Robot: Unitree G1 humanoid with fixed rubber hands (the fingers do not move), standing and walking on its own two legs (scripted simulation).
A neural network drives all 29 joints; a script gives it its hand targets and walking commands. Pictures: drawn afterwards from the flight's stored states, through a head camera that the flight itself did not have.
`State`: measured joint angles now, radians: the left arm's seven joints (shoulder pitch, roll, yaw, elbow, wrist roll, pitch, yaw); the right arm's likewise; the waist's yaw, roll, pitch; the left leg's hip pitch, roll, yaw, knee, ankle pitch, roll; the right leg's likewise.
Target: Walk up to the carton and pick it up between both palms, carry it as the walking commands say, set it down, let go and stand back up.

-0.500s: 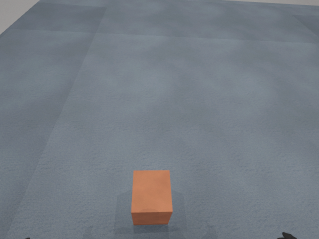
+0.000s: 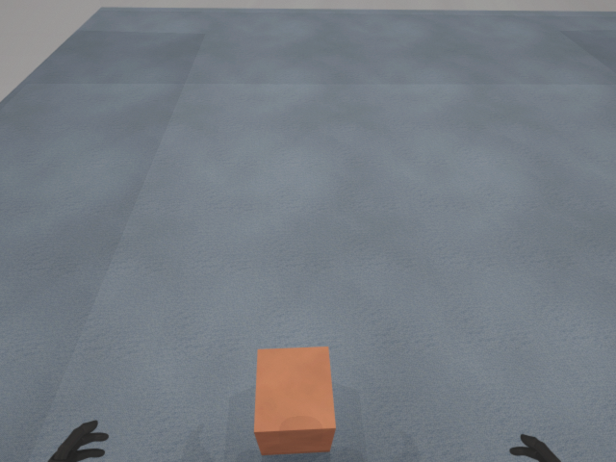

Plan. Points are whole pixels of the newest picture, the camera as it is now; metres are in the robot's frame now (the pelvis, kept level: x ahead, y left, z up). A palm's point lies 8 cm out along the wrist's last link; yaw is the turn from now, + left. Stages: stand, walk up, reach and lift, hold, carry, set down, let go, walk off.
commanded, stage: walk up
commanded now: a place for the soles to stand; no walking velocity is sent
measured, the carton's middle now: (294, 401) +0.41 +0.02 -0.65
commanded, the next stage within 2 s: stand in 0.30 s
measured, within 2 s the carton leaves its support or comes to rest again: neither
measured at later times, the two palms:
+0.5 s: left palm out of the picture +0.11 +0.33 -0.09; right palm out of the picture +0.09 -0.31 -0.10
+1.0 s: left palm out of the picture +0.17 +0.30 -0.10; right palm (512, 456) +0.16 -0.28 -0.11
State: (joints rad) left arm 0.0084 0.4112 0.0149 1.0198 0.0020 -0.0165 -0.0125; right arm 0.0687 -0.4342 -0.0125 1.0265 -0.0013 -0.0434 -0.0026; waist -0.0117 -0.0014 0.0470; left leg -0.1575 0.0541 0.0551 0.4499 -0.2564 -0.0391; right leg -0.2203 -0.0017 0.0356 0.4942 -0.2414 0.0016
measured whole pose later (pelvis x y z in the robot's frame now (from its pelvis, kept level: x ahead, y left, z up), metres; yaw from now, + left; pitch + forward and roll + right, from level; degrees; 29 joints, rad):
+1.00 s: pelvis -0.01 +0.01 -0.02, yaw +3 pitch +3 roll +0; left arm 0.03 0.33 0.17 0.58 0.08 0.20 -0.10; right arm 0.07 -0.30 -0.17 0.55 -0.04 0.21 0.03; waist -0.04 0.01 0.17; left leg -0.37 0.03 -0.01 0.65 -0.33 -0.03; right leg -0.40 -0.02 0.00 0.66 -0.31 0.02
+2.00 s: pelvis -0.07 +0.01 -0.11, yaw +3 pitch +41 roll +0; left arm -1.02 0.25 0.29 0.88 0.03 0.13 0.01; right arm -0.98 -0.20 -0.31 0.83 -0.02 0.14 -0.04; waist -0.02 0.00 -0.05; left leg -1.46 0.00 -0.04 1.06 -0.32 -0.04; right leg -1.48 -0.01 0.03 1.04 -0.29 0.03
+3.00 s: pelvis -0.10 +0.01 -0.31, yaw +3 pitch +48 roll +0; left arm -1.28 0.30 0.19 1.00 -0.10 0.10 0.11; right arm -1.25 -0.28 -0.21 0.97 0.11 0.09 -0.11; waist -0.02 0.01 0.03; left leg -2.16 -0.05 -0.06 1.87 -0.55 -0.06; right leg -2.18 0.03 0.07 1.84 -0.50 0.06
